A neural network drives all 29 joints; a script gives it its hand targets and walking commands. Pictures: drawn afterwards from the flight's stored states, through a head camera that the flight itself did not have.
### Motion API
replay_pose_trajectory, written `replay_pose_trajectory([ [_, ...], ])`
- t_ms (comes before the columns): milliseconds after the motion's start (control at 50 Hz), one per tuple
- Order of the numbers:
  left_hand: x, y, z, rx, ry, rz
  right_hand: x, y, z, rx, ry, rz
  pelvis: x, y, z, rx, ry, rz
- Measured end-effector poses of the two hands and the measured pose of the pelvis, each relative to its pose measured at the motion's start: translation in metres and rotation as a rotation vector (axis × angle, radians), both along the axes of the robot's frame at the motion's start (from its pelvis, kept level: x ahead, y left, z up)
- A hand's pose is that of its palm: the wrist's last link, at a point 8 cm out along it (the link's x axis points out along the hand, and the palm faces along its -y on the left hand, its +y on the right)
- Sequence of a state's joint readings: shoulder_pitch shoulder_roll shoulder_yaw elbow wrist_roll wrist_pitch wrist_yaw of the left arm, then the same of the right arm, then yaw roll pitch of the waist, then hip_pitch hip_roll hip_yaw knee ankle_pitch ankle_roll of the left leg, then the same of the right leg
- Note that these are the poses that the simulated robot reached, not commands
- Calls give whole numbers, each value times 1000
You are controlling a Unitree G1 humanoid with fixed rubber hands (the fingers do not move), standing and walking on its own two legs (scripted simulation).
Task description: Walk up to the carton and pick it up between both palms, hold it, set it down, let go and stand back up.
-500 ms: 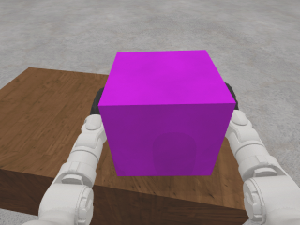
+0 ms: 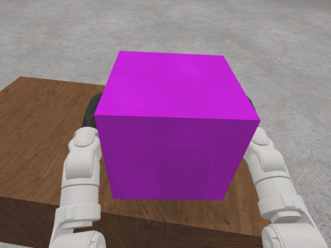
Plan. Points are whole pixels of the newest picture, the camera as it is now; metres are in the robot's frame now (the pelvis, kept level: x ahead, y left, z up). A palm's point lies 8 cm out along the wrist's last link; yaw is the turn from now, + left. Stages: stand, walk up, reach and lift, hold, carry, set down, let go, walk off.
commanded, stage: reach and lift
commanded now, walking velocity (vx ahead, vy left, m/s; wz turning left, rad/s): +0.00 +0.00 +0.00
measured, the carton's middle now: (170, 124) +0.39 -0.01 +0.13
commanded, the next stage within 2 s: hold in 0.52 s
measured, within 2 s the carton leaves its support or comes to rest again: neither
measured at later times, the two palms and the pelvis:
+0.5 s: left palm (95, 123) +0.35 +0.16 +0.17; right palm (253, 127) +0.34 -0.20 +0.16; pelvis -0.01 +0.00 +0.00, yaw -1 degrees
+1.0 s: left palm (84, 122) +0.34 +0.18 +0.18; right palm (248, 120) +0.34 -0.18 +0.18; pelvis -0.01 +0.00 +0.00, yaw +0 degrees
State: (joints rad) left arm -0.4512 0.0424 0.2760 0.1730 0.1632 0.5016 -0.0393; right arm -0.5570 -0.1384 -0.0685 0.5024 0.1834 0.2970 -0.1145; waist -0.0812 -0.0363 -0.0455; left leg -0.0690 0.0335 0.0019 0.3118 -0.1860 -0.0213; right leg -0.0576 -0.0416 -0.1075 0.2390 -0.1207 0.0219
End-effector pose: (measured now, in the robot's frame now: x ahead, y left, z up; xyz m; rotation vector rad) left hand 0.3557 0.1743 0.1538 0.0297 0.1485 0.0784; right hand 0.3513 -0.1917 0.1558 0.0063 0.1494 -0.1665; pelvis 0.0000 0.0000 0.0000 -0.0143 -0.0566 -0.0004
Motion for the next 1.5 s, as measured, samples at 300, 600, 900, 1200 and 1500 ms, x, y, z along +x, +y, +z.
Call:
replay_pose_trajectory([
  [300, -7, -11, 4, 21, -1, -18, -13, -11, -4, 3, -3, -14, -4, -1, -1, 1, -9, -14],
  [600, -6, -6, 17, 9, -4, 1, -5, -6, 9, -3, -9, 6, -9, -5, 0, 4, -11, -10],
  [900, -20, 9, 29, -4, -4, 38, -6, 9, 28, 12, -12, 37, -13, -4, -1, 2, -31, -1],
  [1200, -21, 11, 30, -3, 2, 30, -10, 10, 22, 20, -7, 28, -19, 1, -1, 3, -34, -11],
  [1500, -20, 11, 34, -12, 8, 41, -6, 11, 29, 14, -2, 39, -23, -5, -1, 3, -24, 1],
])
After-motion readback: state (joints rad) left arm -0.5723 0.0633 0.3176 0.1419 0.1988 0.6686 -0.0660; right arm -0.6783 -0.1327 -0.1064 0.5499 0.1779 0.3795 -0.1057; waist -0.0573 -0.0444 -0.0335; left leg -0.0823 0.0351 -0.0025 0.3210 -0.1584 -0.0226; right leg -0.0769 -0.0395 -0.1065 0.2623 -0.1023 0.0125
